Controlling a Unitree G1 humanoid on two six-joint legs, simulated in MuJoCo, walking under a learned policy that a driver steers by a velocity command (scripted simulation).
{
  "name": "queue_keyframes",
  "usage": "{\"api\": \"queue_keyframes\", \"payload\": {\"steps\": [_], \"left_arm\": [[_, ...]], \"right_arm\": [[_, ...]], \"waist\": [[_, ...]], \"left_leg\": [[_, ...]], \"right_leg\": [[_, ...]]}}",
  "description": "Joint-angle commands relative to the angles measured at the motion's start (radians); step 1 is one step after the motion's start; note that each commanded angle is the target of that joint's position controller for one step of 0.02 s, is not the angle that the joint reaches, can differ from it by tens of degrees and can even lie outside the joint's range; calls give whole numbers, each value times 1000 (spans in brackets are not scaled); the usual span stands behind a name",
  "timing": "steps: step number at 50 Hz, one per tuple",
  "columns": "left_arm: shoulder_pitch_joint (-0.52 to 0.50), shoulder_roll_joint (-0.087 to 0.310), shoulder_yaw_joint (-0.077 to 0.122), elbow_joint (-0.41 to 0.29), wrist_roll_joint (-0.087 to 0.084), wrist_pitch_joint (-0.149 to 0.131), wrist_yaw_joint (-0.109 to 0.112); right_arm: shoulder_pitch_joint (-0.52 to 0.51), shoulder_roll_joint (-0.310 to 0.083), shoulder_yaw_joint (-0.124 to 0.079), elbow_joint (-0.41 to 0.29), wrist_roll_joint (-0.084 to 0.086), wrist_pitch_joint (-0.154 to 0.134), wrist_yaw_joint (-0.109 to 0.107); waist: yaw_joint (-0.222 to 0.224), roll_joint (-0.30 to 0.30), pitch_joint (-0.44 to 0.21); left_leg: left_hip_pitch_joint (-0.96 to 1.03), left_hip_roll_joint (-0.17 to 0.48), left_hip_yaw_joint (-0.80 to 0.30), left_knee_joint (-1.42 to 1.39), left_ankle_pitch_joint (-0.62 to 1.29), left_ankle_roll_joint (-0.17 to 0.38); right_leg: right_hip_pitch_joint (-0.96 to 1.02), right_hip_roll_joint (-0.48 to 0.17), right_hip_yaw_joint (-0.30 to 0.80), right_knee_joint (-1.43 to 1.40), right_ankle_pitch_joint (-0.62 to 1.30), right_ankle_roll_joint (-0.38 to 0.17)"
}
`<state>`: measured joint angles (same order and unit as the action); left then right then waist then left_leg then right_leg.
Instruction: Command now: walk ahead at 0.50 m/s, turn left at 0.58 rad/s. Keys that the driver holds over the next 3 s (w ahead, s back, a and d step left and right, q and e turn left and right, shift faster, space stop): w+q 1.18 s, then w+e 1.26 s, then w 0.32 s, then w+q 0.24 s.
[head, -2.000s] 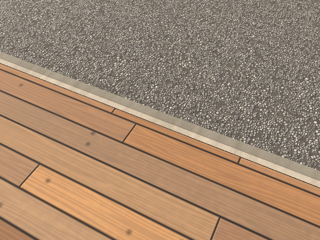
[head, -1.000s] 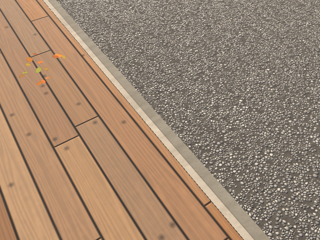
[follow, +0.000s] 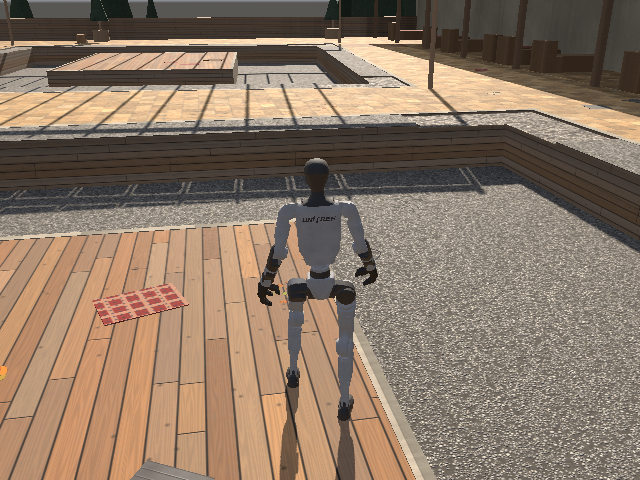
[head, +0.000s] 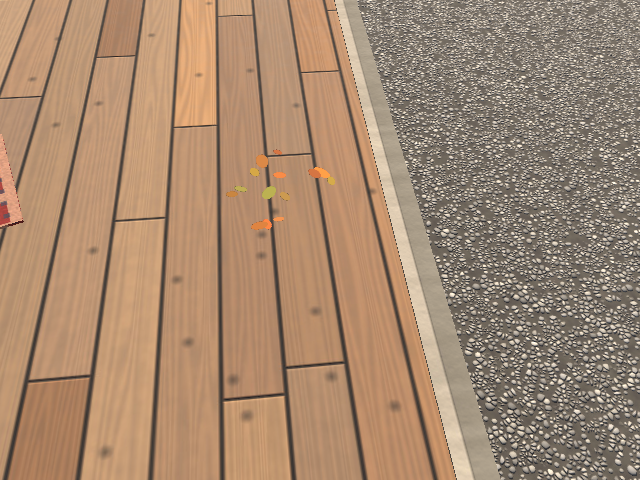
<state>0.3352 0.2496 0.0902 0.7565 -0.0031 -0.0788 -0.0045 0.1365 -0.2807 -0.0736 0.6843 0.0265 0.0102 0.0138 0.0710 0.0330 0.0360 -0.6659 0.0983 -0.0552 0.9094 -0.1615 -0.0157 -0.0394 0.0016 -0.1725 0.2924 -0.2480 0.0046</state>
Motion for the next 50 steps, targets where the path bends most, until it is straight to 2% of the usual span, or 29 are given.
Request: {"api": "queue_keyframes", "payload": {"steps": [1,4,5,6,7,8,9,10,11,13,14,18,23,25,28,30,31,32,33,34,35,36,37,38,39,41,44,47,50], "left_arm": [[-84,166,41,-79,-17,-15,1],[-49,202,54,-54,-38,7,-1],[-55,224,62,-48,-49,19,-3],[-61,233,63,-48,-48,31,-4],[-76,216,55,-55,-53,40,2],[-56,171,39,-77,-37,38,9],[-15,33,-10,-145,10,20,11],[-115,99,-4,-152,-26,-8,6],[-178,142,5,-170,-50,-25,-1],[-177,141,7,-154,-1,-40,7],[-161,144,12,-153,8,-35,7],[-184,105,2,-163,16,-7,9],[-368,51,-23,-217,5,-12,-1],[-417,65,-20,-238,-10,-20,-12],[-449,93,-14,-252,-15,-38,-27],[-428,99,-8,-253,-18,-47,-30],[-359,108,1,-239,-14,-52,-24],[-247,133,14,-220,0,-57,-17],[-53,186,30,-203,20,-58,-10],[40,238,45,-156,29,-50,-17],[22,167,29,-171,-5,-43,-18],[-34,109,13,-181,-12,-31,-8],[-94,102,6,-184,-4,-21,-1],[-123,96,2,-173,5,-19,1],[-140,83,-6,-167,14,-22,1],[-156,76,-10,-138,6,-31,-4],[-126,135,7,-97,5,-39,-9],[-116,178,17,-75,10,-32,-3],[-78,198,20,-51,-3,-19,-2]], "right_arm": [[-94,-25,5,-85,0,-6,21],[-148,-42,1,-108,-3,0,30],[-132,-61,-7,-115,-3,-2,32],[-65,-93,-25,-100,-6,-5,33],[107,-141,-56,-49,-4,-6,28],[295,-243,-99,-11,7,-7,10],[269,-354,-105,-19,17,-22,4],[294,-273,-81,-31,4,-38,14],[266,-210,-61,-17,-7,-51,20],[131,-137,-36,-34,-14,-58,16],[84,-115,-27,-51,-23,-60,9],[74,-130,-28,-44,-21,-68,-21],[162,-147,-38,-5,-7,-56,-40],[209,-156,-42,16,-1,-52,-44],[235,-154,-44,14,0,-38,-50],[227,-149,-44,9,-9,-25,-53],[206,-144,-42,-1,-9,-22,-51],[173,-122,-33,-21,-11,-24,-45],[134,-81,-16,-54,-28,-27,-41],[277,-38,2,-66,-6,-34,-38],[288,-123,-6,-49,5,-37,-29],[191,-172,-20,-61,6,-31,-22],[133,-166,-20,-78,-7,-25,-21],[102,-137,-18,-96,-24,-23,-16],[111,-117,-17,-98,-23,-17,-10],[146,-72,-8,-90,-15,-5,-8],[84,-61,3,-110,-23,-4,-9],[7,-50,14,-120,-24,-17,3],[-83,-42,21,-136,-20,-29,18]], "waist": [[-17,-79,35],[-8,-82,46],[-24,-106,32],[-67,-107,-28],[-153,-88,-107],[-225,11,-211],[-121,271,-273],[-198,138,-325],[-194,113,-191],[-120,38,-103],[-84,48,-102],[-56,8,-76],[-122,25,-19],[-134,30,-10],[-141,24,-7],[-120,42,-17],[-82,55,-48],[-21,54,-128],[67,-31,-290],[11,-327,-423],[10,-290,-382],[27,-179,-234],[4,-86,-134],[-25,-55,-63],[-53,-69,-42],[-81,-110,-29],[-61,-110,-17],[-34,-87,-6],[7,-93,16]], "left_leg": [[30,20,23,-128,54,20],[58,-7,75,-213,-22,57],[109,-28,96,-239,-52,77],[227,-75,134,-266,-83,100],[463,-136,164,-319,-31,132],[766,-60,-19,-360,-33,193],[1000,177,-590,-495,-268,372],[1007,224,-732,-637,-388,398],[927,209,-602,-652,-318,372],[695,132,-411,-628,-107,317],[618,104,-359,-642,-1,307],[487,59,-250,-672,226,308],[428,-9,-205,-641,177,248],[473,25,-270,-614,144,247],[567,40,-345,-544,122,238],[588,39,-380,-488,184,222],[570,12,-375,-434,281,207],[504,-40,-338,-307,371,174],[333,-104,-262,-10,222,132],[-27,-245,-159,289,-380,54],[-130,-161,-170,434,-411,35],[-164,-128,-141,472,-313,17],[-137,-97,-103,455,-241,12],[-109,-67,-99,416,-202,11],[-52,-38,-98,385,-182,14],[-2,-12,-71,321,-186,5],[-40,14,-54,211,-89,-14],[-26,23,-20,42,76,-11],[28,1,44,-120,152,6]], "right_leg": [[-23,-294,98,-145,216,-176],[44,-321,55,-108,242,-147],[58,-325,29,-54,396,-138],[63,-306,-12,82,588,-120],[-17,-261,-64,304,716,-87],[-241,-211,-78,628,465,-24],[-661,-3,15,990,-343,51],[-786,7,217,1082,-358,37],[-867,-31,213,1061,-249,10],[-746,-103,223,901,-98,2],[-671,-118,233,862,-56,7],[-604,-88,207,695,52,54],[-524,-8,204,338,315,63],[-534,2,234,292,317,52],[-546,9,252,217,266,25],[-475,20,237,191,181,1],[-358,36,209,153,173,-22],[-146,0,219,142,218,-64],[176,-169,378,185,222,-144],[490,-382,834,113,-5,-311],[459,-407,967,44,-327,-294],[319,-369,824,12,-363,-247],[168,-335,702,-4,-244,-213],[40,-309,617,-25,-129,-207],[-52,-277,538,-52,-59,-194],[-143,-262,434,-95,22,-202],[-131,-280,324,-138,128,-228],[-98,-261,195,-148,186,-201],[-63,-248,103,-143,202,-166]]}}
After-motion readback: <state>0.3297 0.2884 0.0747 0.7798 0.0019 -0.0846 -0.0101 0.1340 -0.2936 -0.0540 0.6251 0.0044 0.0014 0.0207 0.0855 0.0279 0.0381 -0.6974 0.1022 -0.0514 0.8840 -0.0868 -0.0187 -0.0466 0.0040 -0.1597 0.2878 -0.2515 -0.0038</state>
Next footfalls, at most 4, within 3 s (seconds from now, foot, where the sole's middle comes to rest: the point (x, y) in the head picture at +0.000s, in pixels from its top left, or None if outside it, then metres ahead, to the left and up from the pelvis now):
0.16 left None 0.23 0.16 -0.78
0.64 right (312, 438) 0.57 0.07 -0.78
1.16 left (139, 396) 0.63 0.46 -0.78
1.70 right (157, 259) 1.01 0.51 -0.78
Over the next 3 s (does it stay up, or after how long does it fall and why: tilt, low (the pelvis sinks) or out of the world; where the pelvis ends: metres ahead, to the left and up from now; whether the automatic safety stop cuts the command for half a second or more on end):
stays up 1.50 0.71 0.00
